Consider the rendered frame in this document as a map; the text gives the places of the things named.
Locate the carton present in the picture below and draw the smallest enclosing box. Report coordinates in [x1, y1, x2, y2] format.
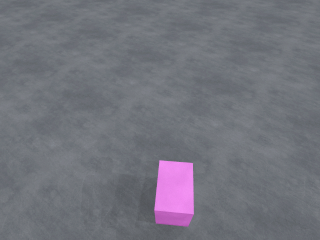
[154, 160, 194, 227]

